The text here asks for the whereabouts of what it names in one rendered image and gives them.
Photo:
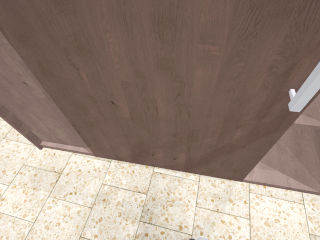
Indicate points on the handle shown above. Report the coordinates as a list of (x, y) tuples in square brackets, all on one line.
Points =
[(306, 91)]

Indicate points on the wardrobe door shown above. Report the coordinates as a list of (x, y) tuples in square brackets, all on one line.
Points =
[(23, 95), (196, 86)]

